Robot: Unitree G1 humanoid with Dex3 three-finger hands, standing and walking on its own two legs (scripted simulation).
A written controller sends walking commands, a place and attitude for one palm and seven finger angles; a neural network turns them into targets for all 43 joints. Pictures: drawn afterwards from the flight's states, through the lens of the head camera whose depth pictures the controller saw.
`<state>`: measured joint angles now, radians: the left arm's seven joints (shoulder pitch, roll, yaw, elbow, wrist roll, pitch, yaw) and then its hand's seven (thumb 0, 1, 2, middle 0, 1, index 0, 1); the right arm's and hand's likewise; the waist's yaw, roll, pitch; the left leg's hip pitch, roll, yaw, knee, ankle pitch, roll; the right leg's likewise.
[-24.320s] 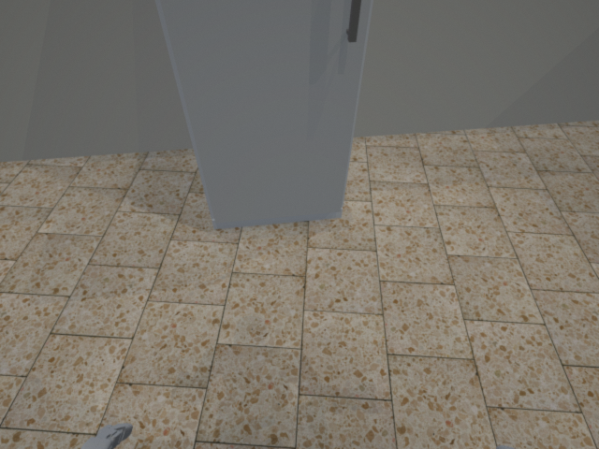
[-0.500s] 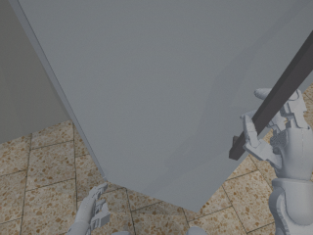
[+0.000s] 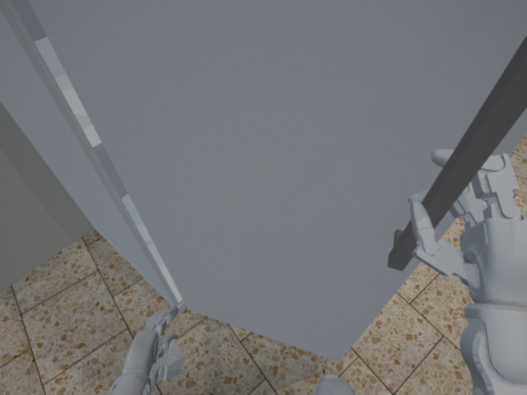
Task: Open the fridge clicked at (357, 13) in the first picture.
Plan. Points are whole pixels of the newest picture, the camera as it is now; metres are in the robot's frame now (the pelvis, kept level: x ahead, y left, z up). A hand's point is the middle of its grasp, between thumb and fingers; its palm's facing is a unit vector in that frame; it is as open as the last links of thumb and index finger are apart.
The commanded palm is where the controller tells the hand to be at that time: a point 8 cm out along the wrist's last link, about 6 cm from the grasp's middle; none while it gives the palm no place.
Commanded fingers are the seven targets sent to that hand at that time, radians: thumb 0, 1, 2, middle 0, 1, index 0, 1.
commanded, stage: walk backward, drawing the door open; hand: right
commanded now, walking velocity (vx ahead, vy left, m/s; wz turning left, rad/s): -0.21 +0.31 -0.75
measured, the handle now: (458, 155) +0.30 -0.17 +0.26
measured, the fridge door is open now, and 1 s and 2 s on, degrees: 68 73 70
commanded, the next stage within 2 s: stop walking and hold the door back in 0.02 s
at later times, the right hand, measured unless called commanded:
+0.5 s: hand (395, 295) +0.19 -0.11 +0.20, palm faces +0.41 +0.89 -0.21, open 6.7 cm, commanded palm +0.18 -0.18 +0.18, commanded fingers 0.00 -0.90 -0.90 0.45 1.40 0.45 1.40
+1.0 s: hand (406, 260) +0.22 -0.12 +0.20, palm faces +0.36 +0.91 -0.19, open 5.8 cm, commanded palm +0.19 -0.18 +0.18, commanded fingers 0.00 -0.90 -0.90 0.45 1.40 0.45 1.40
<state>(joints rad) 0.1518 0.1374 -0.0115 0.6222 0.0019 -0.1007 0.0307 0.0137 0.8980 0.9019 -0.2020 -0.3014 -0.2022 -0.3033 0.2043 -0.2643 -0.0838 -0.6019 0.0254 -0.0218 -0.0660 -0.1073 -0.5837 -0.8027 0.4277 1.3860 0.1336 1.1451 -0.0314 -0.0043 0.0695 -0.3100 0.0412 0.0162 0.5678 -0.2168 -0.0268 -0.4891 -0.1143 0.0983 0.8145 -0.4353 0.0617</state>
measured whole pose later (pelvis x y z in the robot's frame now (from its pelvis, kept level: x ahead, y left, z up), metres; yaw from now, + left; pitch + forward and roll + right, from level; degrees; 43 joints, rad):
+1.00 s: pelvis -0.18 +0.14 +0.00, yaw -15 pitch -3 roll +0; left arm 0.36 0.23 -0.03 0.78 -0.05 -0.03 0.09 0.01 0.90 0.90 -0.20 -0.30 -0.20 -0.30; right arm -0.89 -0.32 -0.12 0.91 0.04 -0.09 -0.03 -0.05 -0.64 -0.81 0.46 1.40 0.38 1.40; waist 0.01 -0.02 0.04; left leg -0.34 0.03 0.08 0.59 -0.32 -0.01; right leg -0.24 -0.11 -0.14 0.64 -0.35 0.02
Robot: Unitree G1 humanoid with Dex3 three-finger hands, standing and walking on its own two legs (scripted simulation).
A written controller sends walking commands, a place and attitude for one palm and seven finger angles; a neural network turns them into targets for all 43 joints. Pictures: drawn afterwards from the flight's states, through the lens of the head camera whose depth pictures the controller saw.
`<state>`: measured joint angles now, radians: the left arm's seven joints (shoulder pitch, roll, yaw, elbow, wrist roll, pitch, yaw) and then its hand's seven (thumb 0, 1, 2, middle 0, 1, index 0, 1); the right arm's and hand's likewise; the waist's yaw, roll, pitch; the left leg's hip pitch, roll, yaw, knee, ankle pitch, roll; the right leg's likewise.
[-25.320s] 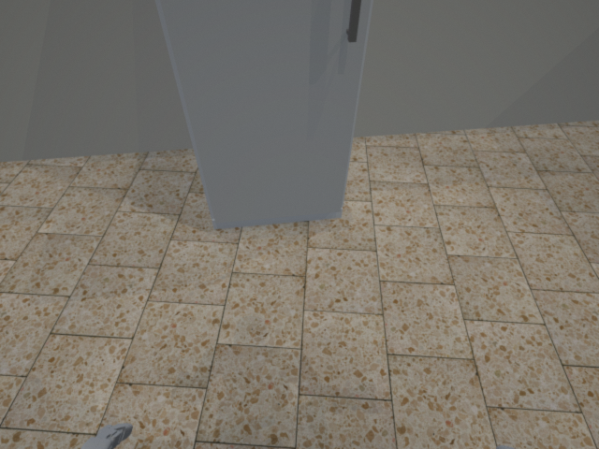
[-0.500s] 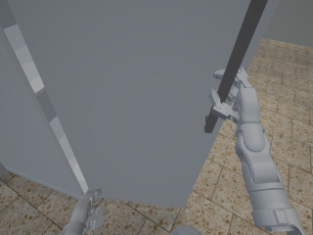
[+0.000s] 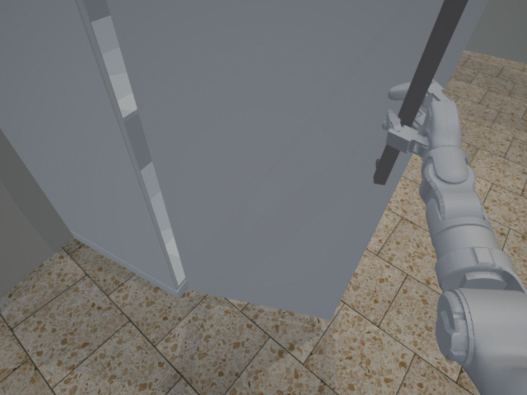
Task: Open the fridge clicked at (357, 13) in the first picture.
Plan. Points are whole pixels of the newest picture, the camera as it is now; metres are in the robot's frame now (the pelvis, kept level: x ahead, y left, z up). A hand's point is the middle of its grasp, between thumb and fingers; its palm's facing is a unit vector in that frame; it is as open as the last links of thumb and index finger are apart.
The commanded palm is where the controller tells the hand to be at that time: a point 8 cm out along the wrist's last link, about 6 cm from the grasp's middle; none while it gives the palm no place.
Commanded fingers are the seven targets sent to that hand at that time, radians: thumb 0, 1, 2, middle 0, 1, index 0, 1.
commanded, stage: stop walking and hold the door back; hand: right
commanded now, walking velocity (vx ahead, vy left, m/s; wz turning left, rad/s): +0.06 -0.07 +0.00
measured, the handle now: (416, 81) +0.50 -0.18 +0.26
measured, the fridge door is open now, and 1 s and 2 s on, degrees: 73 70 69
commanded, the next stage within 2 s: loosen the grip on the handle in 0.76 s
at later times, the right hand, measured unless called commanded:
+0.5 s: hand (395, 131) +0.45 -0.16 +0.20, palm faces +0.05 +0.99 -0.14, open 5.8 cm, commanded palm +0.43 -0.23 +0.18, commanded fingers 0.00 -0.90 -0.90 0.45 1.40 0.45 1.40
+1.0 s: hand (399, 124) +0.47 -0.17 +0.20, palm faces +0.03 +0.99 -0.13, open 6.6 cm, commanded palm +0.42 -0.20 +0.20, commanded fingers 0.00 0.07 -0.43 0.45 1.40 0.45 1.40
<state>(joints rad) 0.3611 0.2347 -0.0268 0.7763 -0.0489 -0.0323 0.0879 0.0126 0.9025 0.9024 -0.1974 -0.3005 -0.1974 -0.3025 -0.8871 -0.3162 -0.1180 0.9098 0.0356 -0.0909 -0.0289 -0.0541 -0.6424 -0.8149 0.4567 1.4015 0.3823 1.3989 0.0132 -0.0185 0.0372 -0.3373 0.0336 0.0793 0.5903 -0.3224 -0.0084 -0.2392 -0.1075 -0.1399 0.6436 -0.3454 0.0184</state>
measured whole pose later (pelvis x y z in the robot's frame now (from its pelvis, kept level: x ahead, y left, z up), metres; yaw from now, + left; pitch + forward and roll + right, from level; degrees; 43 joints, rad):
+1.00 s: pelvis +0.01 -0.02 +0.01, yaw +2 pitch +2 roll +0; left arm 0.23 0.22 0.00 0.69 -0.02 -0.12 0.03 0.01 0.90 0.90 -0.20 -0.30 -0.20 -0.30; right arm -0.82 -0.31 -0.20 0.76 0.01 -0.06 0.06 -0.05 -0.55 -0.72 0.48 1.38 0.37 1.35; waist 0.04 0.04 -0.01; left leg -0.34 0.04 0.03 0.52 -0.21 -0.01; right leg -0.32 -0.03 -0.13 0.51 -0.21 -0.01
